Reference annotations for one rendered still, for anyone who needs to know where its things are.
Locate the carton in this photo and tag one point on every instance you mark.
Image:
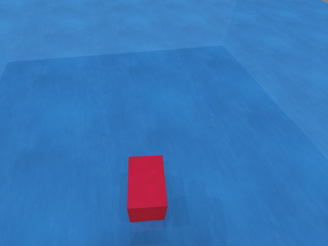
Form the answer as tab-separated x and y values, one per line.
147	197

